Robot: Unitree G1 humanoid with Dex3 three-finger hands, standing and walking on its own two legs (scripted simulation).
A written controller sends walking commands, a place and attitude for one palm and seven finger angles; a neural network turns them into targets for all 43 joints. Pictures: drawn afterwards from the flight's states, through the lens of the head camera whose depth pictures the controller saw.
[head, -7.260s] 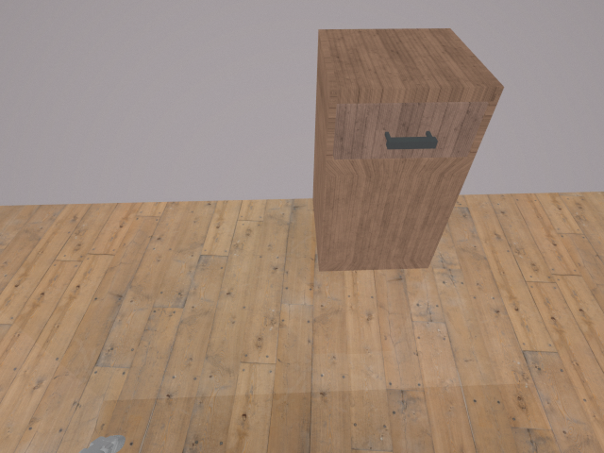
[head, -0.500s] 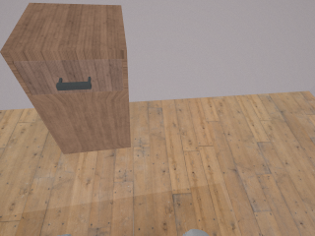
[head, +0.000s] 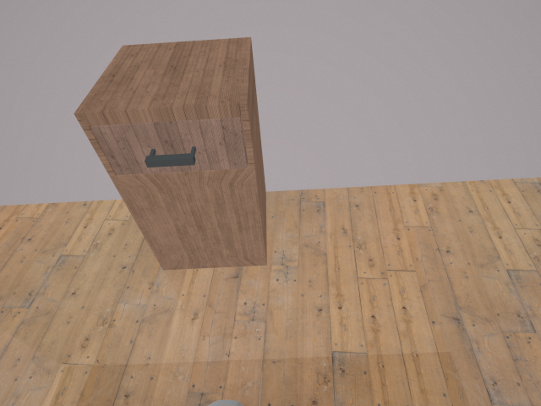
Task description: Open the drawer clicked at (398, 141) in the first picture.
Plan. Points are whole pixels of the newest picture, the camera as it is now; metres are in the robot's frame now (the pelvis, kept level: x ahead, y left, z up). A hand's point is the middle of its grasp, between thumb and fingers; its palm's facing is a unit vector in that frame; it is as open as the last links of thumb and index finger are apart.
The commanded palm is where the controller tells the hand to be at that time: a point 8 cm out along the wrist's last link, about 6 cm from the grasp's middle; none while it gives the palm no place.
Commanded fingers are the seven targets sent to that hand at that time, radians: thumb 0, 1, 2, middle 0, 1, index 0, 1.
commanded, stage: take the last steps up to it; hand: left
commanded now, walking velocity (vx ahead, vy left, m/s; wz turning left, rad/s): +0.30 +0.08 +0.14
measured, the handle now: (171, 155) +0.78 +0.32 -0.11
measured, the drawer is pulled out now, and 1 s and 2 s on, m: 0.00 0.00 0.00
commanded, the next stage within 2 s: come to a stop and stand still in 0.88 s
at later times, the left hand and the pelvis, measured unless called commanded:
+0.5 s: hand out of the picture -0.03 +0.27 -0.18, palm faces +0.12 -0.98 -0.14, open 7.4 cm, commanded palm none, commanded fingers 0.00 0.90 0.90 -0.20 -0.30 -0.20 -0.30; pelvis +0.07 +0.11 +0.00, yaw +1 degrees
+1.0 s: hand (175, 301) +0.37 +0.24 -0.19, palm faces -0.07 -0.98 -0.17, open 7.4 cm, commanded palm none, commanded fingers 0.00 0.90 0.90 -0.20 -0.30 -0.20 -0.30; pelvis +0.25 +0.08 -0.03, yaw -2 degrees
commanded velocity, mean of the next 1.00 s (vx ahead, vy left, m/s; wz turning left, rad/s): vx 0.23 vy -0.01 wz -0.04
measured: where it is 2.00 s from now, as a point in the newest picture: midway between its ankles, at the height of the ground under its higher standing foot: outside the picture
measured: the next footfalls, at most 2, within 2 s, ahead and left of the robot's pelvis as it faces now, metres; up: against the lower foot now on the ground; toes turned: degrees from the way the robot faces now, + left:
left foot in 0.34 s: +0.10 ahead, +0.19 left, +0.00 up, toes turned +10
right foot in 0.98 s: +0.37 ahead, +0.00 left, +0.00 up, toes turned -9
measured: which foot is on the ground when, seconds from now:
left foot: up 0.00-0.32, down 0.34-0.98, up 1.00-1.00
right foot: down 0.00-0.36, up 0.38-0.96, down 0.98-1.00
